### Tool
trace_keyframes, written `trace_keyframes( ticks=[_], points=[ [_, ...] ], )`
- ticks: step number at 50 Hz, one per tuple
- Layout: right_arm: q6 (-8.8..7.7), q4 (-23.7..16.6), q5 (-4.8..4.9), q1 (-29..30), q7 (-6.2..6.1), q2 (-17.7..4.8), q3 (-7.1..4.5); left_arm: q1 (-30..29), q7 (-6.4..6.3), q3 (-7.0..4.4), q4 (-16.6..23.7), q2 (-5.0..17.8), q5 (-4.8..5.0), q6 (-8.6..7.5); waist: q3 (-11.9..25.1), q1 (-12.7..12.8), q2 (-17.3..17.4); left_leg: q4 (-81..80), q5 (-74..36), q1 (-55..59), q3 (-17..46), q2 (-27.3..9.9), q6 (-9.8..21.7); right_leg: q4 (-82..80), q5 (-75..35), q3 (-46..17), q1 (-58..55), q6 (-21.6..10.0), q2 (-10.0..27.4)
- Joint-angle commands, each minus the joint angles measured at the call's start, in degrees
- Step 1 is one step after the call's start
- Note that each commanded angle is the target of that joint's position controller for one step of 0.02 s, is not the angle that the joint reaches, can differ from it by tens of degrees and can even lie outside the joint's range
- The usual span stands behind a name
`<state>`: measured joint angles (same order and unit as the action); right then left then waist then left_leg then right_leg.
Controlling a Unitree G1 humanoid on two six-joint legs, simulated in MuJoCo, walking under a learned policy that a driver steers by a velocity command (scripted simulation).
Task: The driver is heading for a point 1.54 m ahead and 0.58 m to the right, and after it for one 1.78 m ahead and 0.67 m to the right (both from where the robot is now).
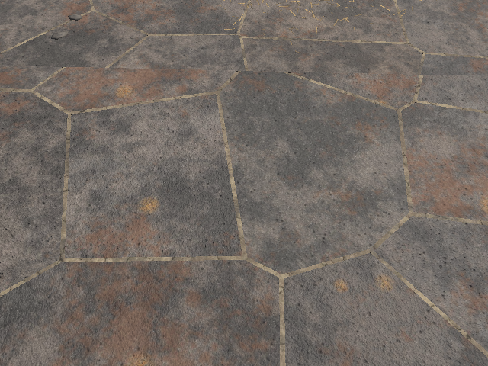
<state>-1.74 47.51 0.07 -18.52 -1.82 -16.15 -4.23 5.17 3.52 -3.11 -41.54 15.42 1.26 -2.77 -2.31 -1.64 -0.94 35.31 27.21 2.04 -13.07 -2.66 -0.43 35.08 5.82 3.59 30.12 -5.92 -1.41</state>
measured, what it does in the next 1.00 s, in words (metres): walks ahead, turning right: left foot, then right foot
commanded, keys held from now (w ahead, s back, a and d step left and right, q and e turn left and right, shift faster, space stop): w+e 1.00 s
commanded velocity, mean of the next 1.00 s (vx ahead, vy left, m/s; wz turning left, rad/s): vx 0.50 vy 0.00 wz -0.58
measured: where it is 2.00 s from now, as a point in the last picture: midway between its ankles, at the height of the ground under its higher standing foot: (380, 199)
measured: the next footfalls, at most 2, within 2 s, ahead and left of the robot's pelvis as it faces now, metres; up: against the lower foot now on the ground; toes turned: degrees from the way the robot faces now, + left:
left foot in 0.44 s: +0.45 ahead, +0.10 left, +0.00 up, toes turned -20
right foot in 0.96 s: +0.59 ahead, -0.26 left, +0.00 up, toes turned -38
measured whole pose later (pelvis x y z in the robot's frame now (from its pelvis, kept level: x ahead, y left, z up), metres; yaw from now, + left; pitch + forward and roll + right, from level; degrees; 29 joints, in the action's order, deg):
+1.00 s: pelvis +0.52 -0.11 +0.00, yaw -37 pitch +2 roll +1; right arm -3.1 48.4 0.3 -18.2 -0.6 -18.1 -4.0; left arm 4.4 2.5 -4.0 -32.7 16.8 1.4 -1.2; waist -3.7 -3.3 -0.5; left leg 47.7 28.6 -4.2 -8.3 -5.2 -2.0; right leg 37.1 9.5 2.7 29.6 -6.1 -1.5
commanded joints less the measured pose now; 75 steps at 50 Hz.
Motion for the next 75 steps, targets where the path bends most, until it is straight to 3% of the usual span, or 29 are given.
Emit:
trace_keyframes(
  ticks=[1, 2, 3, 5, 9, 13, 17, 21, 22, 23, 24, 26, 29, 34, 43, 46, 48, 49, 50, 51, 52, 54, 57, 63, 68, 71, 73, 74, 75],
  points=[
    [-4.2, -7.75, -0.51, -1.02, 1.0, -3.41, 0.81, 19.86, -1.45, -5.29, 0.85, 17.12, 0.01, -0.42, 25.05, 7.22, -9.4, 46.8, 7.61, -42.16, 15.89, 7.72, -1.06, -14.57, 7.37, -53.03, -54.92, -20.75, 20.8],
    [-5.85, -9.16, 1.8, 5.36, 2.0, -7.29, -0.22, 18.94, -1.49, -4.26, 0.84, 13.15, -0.36, -0.79, 19.88, 9.59, -4.92, 47.36, 3.65, -47.94, 20.56, 3.57, 0.39, -16.85, 7.87, -45.47, -52.44, -17.07, 19.11],
    [-6.74, -10.06, 2.18, 7.8, 2.2, -7.36, 0.05, 15.79, -1.58, -3.73, 1.17, 11.05, -0.04, -1.09, 12.65, 7.87, -1.74, 42.3, -1.47, -48.31, 19.64, 0.9, 1.43, -17.21, 5.16, -37.07, -43.96, -14.54, 16.64],
    [-6.49, -9.36, -0.24, 7.98, 1.5, -7.83, -0.67, 9.14, -1.86, -2.58, 2.88, 7.57, -0.3, -1.16, 5.59, 2.98, 1.33, 32.66, -6.53, -41.61, 18.55, -2.63, 0.68, -19.04, -5.72, -27.36, -28.5, -11.76, 12.24],
    [-4.05, -9.86, -1.0, 6.81, 1.31, -5.41, -0.21, 8.01, -3.06, -2.97, 4.1, 9.35, -0.62, -1.19, 3.83, 0.52, -0.94, 22.22, -11.4, -36.0, 16.23, -2.85, -3.0, -21.9, -14.45, -20.64, -16.71, -11.68, 9.13],
    [-4.15, -11.95, -0.75, 15.82, 1.63, -2.98, 1.05, 10.79, -4.21, -3.47, 3.36, 10.76, 0.06, -0.32, 2.92, 4.21, -3.57, 3.1, -27.83, -30.83, 14.93, 0.72, -4.45, -20.58, -7.58, -16.31, -12.52, -7.48, 4.72],
    [-4.97, -13.12, 0.51, 19.51, 2.56, -5.43, 0.31, 14.26, -4.46, -3.48, 2.37, 10.43, 0.46, 0.51, 3.47, 5.64, -4.84, -5.28, -29.97, -28.05, 17.17, 2.57, -3.66, -16.58, 0.52, -22.7, -17.18, -5.79, 7.2],
    [-6.11, -10.93, 0.26, 10.06, 2.54, -8.78, -1.69, 12.6, -4.5, -2.96, 3.27, 8.21, -0.15, 0.7, 6.07, -0.34, -6.39, -9.56, -24.1, -15.45, 17.1, 1.79, 1.02, -5.82, -0.39, -26.08, -18.67, -2.28, 6.37],
    [-6.38, -10.29, -0.83, 2.66, 2.08, -11.49, -2.53, 12.91, -4.22, -1.65, 4.11, 4.68, -0.74, 0.48, 12.81, -3.58, -1.47, -9.19, -19.94, -2.77, 24.49, -6.23, 4.44, 8.2, 3.95, -21.89, -13.79, -0.17, 2.9],
    [-5.7, -8.72, -1.85, -2.98, 2.07, -16.86, -3.73, 20.78, -4.19, -0.4, 5.96, 0.59, 0.33, -0.14, 20.14, -0.69, 16.5, -14.2, -8.21, 15.78, 50.35, -19.62, 13.83, 27.95, 25.72, -13.65, 5.12, 3.8, -5.53],
    [-5.35, -8.28, -0.35, -3.45, 2.49, -13.18, -3.16, 21.49, -4.28, -0.98, 5.13, 5.86, 1.25, -0.27, 18.8, -1.46, 17.59, -18.11, 7.25, 16.04, 61.61, -22.4, 15.41, 37.58, 27.77, -13.84, 14.59, 4.65, -1.29],
    [-4.63, -9.36, -0.46, 2.0, 2.11, -7.46, -1.4, 11.94, -4.43, -2.32, 5.94, 10.18, 0.28, 0.36, 7.15, -2.89, 6.94, -19.05, 0.3, 3.39, 43.93, -16.9, 10.78, 40.06, 17.93, -11.68, 15.51, 5.27, 2.93],
    [-4.51, -8.24, -0.94, 5.01, 1.8, -4.77, -0.41, 10.06, -3.6, -2.49, 7.19, 7.63, 0.31, 0.84, 2.36, -0.24, 8.27, -22.5, -14.82, -7.25, 29.46, -11.71, 9.38, 34.0, 12.2, -10.72, 10.16, 5.45, 6.59],
    [-4.93, -5.73, -0.54, 4.08, 1.68, -7.6, -1.46, 6.65, -3.16, -1.64, 9.1, 4.45, -0.02, 1.79, 1.13, -0.02, 5.6, -26.13, -25.42, -7.04, 19.87, -12.99, 11.61, 24.97, 6.13, -9.38, 13.03, 6.9, 7.91],
    [-2.81, -1.96, 0.89, 0.6, 1.36, -11.37, -2.26, -5.52, -0.23, -0.88, 12.64, 3.31, 0.28, 0.87, -2.48, -3.4, 4.51, -24.09, -36.02, 0.14, 6.15, -13.09, 8.06, 2.74, -3.72, -1.98, 8.16, 3.81, 5.6],
    [-1.75, -1.89, 1.77, 1.16, 0.87, -13.99, -3.08, -0.67, -0.06, -2.58, 12.5, 6.51, -0.25, 1.34, 1.88, 1.09, 7.05, -12.17, -63.57, 3.19, 2.79, -13.2, 6.39, 1.0, 4.83, 2.42, -1.95, 0.07, 0.42],
    [-1.46, -2.53, 1.53, 1.75, 0.38, -12.6, -2.43, 17.23, -1.32, -5.88, 7.88, 12.14, 0.0, 2.06, 10.88, 10.68, 3.95, 12.44, -59.83, -9.24, 0.61, -9.94, 3.14, -4.08, 0.59, -0.3, -28.93, -4.29, -1.83],
    [-2.33, -5.36, -1.69, -3.08, 1.07, -4.48, 0.2, 18.87, -2.39, -6.91, 7.32, 18.83, 0.57, 2.13, 15.37, 5.8, -12.41, 33.83, -7.05, -34.67, 1.78, -1.78, -0.28, -4.3, 0.72, -26.96, -50.04, -12.45, 13.68],
    [-4.54, -7.22, -0.46, -0.55, 1.86, -5.77, 0.86, 19.8, -1.99, -6.02, 9.48, 17.59, 0.4, 1.04, 26.32, 7.18, -11.68, 45.34, 8.13, -45.17, 15.69, 4.79, -0.95, -15.37, 14.48, -52.77, -56.48, -20.21, 21.34],
    [-5.8, -8.22, 2.16, 5.83, 2.52, -10.11, -0.36, 18.61, -1.69, -4.64, 8.5, 12.98, -0.25, 0.23, 19.48, 9.26, -5.7, 45.68, 2.19, -50.46, 18.63, 1.01, 0.15, -18.05, 13.99, -45.07, -52.03, -16.05, 19.88],
    [-6.38, -8.71, 2.51, 7.34, 2.56, -9.39, 0.1, 15.94, -1.75, -3.98, 7.96, 11.06, -0.27, -0.27, 12.79, 7.31, -3.46, 41.06, -3.03, -49.8, 17.65, -1.41, 1.04, -18.26, 10.3, -37.23, -43.48, -13.79, 17.77],
    [-5.78, -7.02, 0.27, 6.1, 2.04, -9.36, -0.22, 8.82, -2.01, -2.52, 8.73, 7.33, -1.03, -0.65, 6.82, 2.41, -0.79, 32.61, -8.67, -41.69, 17.52, -5.28, 0.25, -19.44, -3.17, -26.53, -28.25, -11.03, 13.8],
    [-3.88, -5.91, -0.32, 3.92, 2.16, -7.29, 0.07, 7.8, -2.48, -2.28, 7.7, 7.55, -1.29, -1.38, 5.44, 0.24, -1.52, 27.3, -11.55, -36.45, 16.09, -5.65, -1.73, -22.63, -11.95, -20.48, -19.83, -11.28, 12.17],
    [-3.71, -8.26, -0.19, 14.95, 2.69, -3.83, 1.53, 12.01, -3.64, -2.49, 3.95, 9.35, -0.78, -1.52, 1.13, 4.34, -1.92, 4.54, -32.72, -35.5, 14.47, -3.29, -2.87, -24.66, -7.9, -11.7, -17.8, -7.39, 8.43],
    [-4.34, -10.34, 0.59, 20.84, 4.02, -4.94, 1.36, 16.61, -3.58, -2.79, 0.43, 10.21, -0.19, -1.05, -1.27, 6.45, -2.64, -4.15, -32.25, -36.92, 15.11, -1.49, -0.37, -22.02, -4.68, -14.53, -25.78, -6.53, 12.68],
    [-4.62, -10.19, 0.4, 18.37, 4.55, -6.18, 0.81, 16.72, -3.89, -3.12, -0.75, 10.77, -0.25, -0.27, -0.3, 4.48, -4.17, -6.44, -25.2, -33.95, 14.33, -0.29, 2.29, -17.71, -12.39, -15.78, -30.88, -4.81, 14.67],
    [-4.79, -7.09, 0.05, 7.18, 4.02, -9.24, -0.94, 15.61, -4.03, -2.61, -0.69, 9.87, -0.53, 0.25, 7.12, -1.47, -3.29, -7.73, -25.56, -17.21, 11.83, 1.92, 5.38, -3.99, -26.9, -12.18, -29.1, -2.23, 10.27],
    [-4.79, -5.66, -0.51, -2.45, 3.66, -12.82, -1.8, 16.19, -4.27, -1.4, 0.53, 7.22, -1.58, 0.38, 16.04, -4.95, 2.04, -5.49, -28.33, -0.72, 21.84, -7.15, 9.13, 12.59, -15.31, -9.29, -19.65, -0.02, 6.52],
    [-4.33, -3.81, -0.36, -6.47, 3.97, -16.76, -2.93, 24.84, -3.87, 0.11, 0.88, 1.69, -0.7, -0.71, 23.2, -1.49, 18.88, -11.34, -14.43, 18.88, 49.12, -19.22, 18.82, 33.18, 20.9, -6.81, 3.28, 4.63, -3.55]
  ],
)
Over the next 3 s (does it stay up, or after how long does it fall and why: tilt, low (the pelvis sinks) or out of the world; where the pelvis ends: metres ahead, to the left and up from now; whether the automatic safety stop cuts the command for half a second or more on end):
stays up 1.44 -0.72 0.00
